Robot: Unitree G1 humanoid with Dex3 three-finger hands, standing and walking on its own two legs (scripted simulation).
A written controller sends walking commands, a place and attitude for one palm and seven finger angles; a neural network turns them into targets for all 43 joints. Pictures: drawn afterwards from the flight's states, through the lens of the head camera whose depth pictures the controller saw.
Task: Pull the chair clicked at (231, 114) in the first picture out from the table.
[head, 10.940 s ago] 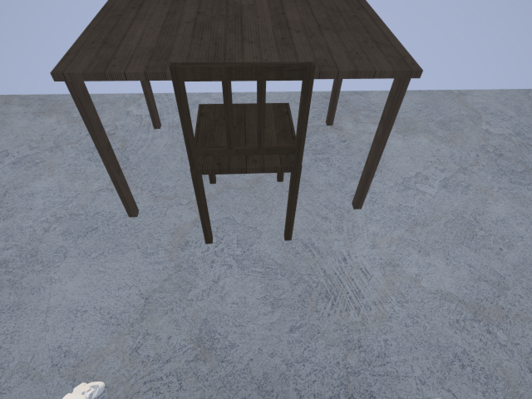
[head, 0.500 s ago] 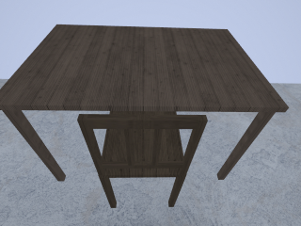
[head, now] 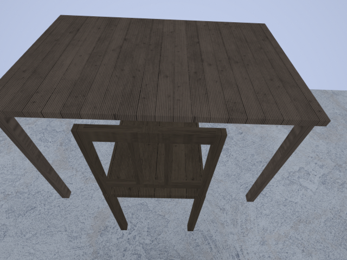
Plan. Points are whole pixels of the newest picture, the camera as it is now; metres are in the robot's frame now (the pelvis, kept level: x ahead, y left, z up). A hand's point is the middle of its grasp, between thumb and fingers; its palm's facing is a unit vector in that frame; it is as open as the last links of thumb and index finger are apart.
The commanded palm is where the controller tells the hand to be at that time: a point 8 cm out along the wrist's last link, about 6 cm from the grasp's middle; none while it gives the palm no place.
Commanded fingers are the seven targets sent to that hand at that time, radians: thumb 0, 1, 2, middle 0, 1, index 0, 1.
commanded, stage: shuffle to correct the standing spot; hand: left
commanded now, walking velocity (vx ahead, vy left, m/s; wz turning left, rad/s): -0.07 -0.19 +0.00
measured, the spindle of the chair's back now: (136, 163) +0.41 +0.14 -0.09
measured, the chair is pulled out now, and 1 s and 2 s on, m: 0.00 0.00 0.00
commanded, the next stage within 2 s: come to a stop and stand still in 0.06 s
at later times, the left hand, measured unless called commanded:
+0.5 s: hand out of the picture -0.02 +0.12 -0.18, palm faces +0.11 -0.98 -0.17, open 7.3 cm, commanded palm none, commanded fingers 0.00 0.90 0.90 -0.20 -0.30 -0.20 -0.30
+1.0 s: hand out of the picture +0.02 +0.16 -0.17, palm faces +0.07 -0.97 -0.23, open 7.2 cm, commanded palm none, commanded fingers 0.00 0.90 0.90 -0.20 -0.30 -0.20 -0.30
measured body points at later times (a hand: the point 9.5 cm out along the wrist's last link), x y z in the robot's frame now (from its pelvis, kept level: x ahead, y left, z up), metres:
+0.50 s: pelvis -0.01 -0.04 +0.00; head -0.02 -0.02 +0.45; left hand -0.03 +0.18 -0.16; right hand -0.04 -0.23 -0.16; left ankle -0.05 +0.04 -0.73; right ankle -0.01 -0.09 -0.73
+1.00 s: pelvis +0.02 -0.01 +0.00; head +0.02 -0.03 +0.45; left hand +0.02 +0.21 -0.15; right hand +0.00 -0.22 -0.16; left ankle -0.05 +0.04 -0.73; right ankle -0.01 -0.09 -0.73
